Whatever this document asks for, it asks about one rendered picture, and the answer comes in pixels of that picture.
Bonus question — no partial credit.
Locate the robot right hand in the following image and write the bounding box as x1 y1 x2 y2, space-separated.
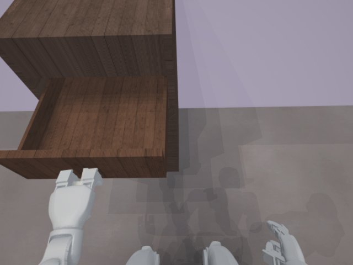
262 220 305 265

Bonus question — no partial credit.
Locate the handle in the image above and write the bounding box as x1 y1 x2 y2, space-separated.
72 168 89 186

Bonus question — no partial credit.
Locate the cabinet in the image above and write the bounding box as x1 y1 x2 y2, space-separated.
0 0 179 172

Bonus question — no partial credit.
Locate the robot right thigh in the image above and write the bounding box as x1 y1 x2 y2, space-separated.
202 246 239 265

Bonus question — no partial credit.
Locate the drawer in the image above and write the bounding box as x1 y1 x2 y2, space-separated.
0 76 169 179

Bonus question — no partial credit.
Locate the right robot shin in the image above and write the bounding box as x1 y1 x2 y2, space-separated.
210 241 221 246

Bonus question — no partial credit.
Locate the robot left hand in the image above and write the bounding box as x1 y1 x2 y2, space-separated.
49 168 103 230

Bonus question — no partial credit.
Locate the left robot forearm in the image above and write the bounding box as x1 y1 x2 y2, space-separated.
39 227 84 265

